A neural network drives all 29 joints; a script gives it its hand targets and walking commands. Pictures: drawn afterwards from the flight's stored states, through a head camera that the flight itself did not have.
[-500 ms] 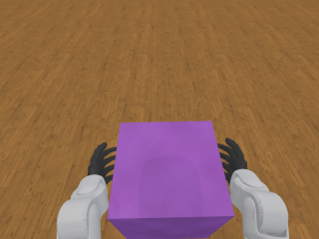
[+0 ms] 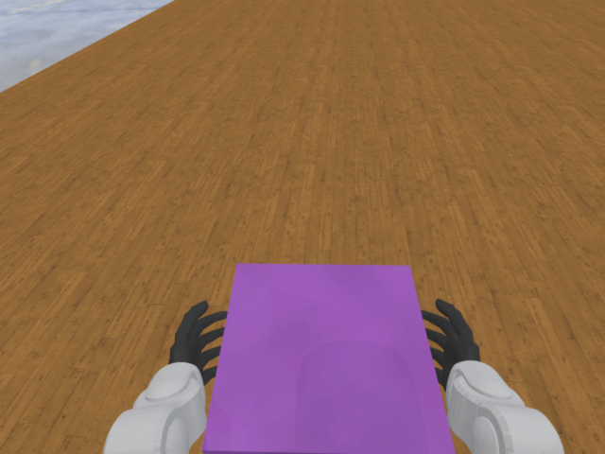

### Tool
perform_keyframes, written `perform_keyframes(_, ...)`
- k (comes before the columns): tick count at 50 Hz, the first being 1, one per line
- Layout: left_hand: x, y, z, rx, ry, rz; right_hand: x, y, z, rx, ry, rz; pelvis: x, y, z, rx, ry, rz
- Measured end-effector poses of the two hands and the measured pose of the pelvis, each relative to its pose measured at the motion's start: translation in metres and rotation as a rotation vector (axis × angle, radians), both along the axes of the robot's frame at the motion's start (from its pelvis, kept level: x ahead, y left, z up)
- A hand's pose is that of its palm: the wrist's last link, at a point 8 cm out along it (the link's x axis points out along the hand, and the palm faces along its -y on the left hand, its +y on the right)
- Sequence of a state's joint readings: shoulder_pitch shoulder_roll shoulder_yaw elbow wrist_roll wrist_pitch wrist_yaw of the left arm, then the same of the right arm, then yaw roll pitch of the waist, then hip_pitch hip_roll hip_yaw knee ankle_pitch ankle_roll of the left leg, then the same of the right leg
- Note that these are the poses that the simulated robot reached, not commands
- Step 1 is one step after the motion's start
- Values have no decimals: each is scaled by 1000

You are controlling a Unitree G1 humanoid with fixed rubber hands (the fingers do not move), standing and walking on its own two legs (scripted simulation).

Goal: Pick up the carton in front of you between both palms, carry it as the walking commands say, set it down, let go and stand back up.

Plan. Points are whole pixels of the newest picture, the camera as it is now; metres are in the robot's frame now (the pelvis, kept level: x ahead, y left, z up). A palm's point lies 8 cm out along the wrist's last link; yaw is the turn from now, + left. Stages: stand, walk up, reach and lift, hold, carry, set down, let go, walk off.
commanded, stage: carry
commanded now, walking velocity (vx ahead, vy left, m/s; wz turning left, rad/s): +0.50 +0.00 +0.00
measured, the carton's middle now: (321, 389) +0.23 +0.00 +0.02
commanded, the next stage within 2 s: none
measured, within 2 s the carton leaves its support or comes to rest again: neither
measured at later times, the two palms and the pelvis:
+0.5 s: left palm (227, 193) +0.56 +0.17 +0.09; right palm (394, 191) +0.55 -0.14 +0.10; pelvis +0.33 +0.02 +0.00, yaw -2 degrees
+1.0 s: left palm (254, 114) +0.90 +0.16 +0.09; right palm (373, 112) +0.90 -0.14 +0.09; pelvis +0.68 +0.01 -0.01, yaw -2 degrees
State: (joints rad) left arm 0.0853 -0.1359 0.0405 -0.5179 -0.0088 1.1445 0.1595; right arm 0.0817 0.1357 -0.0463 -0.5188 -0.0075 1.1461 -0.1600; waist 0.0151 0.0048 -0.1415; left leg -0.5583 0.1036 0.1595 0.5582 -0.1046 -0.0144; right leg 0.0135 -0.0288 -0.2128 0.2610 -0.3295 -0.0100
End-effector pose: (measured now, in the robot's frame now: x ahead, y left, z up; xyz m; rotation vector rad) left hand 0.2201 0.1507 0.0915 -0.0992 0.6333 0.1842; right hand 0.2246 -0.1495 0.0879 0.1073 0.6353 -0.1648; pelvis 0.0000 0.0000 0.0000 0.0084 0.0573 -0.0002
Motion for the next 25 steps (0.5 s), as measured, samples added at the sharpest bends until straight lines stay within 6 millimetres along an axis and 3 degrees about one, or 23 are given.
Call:
perform_keyframes(6,99,19,-23,-34,-25,-30,90,19,-13,-39,-22,-28,94,23,-24,15,-18,-34)
perform_keyframes(13,181,21,-27,-24,108,-93,153,22,-20,-24,111,-95,172,39,-1,-23,-4,-50)
perform_keyframes(19,254,23,-8,-25,42,-72,233,23,1,-28,46,-74,243,35,9,-30,6,-35)
perform_keyframes(25,335,15,1,-16,-29,-28,328,14,7,-21,-24,-26,331,18,0,-20,12,-35)
